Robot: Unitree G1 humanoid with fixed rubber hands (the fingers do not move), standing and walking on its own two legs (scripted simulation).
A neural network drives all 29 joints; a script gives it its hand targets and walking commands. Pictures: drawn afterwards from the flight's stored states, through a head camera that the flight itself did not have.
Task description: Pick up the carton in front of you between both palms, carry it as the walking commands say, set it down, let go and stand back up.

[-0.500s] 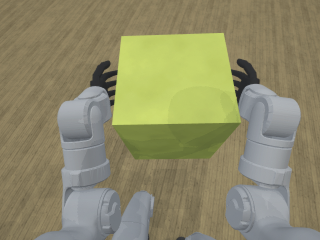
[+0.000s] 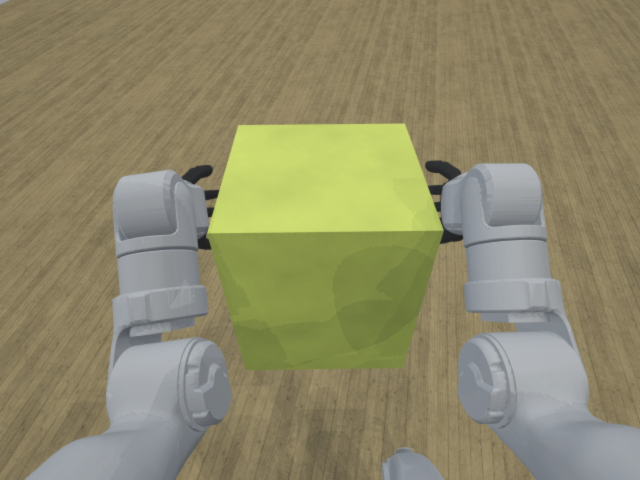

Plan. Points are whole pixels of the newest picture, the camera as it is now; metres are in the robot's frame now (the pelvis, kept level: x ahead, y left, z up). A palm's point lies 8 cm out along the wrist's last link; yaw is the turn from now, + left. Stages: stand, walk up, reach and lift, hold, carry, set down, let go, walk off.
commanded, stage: carry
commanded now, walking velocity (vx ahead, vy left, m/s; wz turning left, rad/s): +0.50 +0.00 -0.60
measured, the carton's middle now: (323, 250) +0.39 -0.01 +0.09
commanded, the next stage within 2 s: none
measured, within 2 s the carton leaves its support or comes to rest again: neither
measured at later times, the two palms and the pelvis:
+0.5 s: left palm (298, 130) +0.67 +0.02 +0.09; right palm (470, 146) +0.60 -0.27 +0.08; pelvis +0.37 -0.06 +0.00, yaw -13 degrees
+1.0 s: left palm (372, 49) +0.97 -0.16 +0.10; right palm (507, 77) +0.80 -0.41 +0.10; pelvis +0.67 -0.15 +0.00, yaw -32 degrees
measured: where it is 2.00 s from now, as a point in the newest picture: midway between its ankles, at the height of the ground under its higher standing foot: (415, 221)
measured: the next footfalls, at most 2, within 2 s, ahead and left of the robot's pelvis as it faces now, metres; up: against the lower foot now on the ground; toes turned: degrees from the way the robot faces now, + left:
right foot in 0.22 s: +0.34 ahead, -0.15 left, +0.00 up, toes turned -15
left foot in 0.60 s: +0.66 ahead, +0.02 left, +0.00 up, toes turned -8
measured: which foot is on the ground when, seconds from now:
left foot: down 0.00-0.26, up 0.28-0.58, down 0.60-1.00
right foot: up 0.00-0.20, down 0.22-0.60, up 0.62-1.00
